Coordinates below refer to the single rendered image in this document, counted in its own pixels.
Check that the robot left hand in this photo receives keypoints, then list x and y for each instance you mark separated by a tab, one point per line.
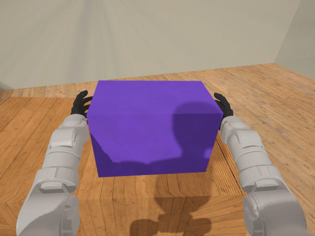
78	104

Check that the carton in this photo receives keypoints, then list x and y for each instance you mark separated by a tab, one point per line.
152	127

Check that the robot right upper arm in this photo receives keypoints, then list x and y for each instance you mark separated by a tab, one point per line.
273	213

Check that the robot right hand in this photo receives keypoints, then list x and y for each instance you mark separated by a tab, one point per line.
224	106

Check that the robot left upper arm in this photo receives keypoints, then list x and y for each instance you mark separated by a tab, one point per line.
53	214

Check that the left robot forearm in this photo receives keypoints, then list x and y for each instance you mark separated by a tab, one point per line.
59	172

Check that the pedestal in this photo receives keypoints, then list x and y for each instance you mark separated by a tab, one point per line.
186	204

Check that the right robot forearm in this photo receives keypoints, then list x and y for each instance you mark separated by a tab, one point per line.
256	172

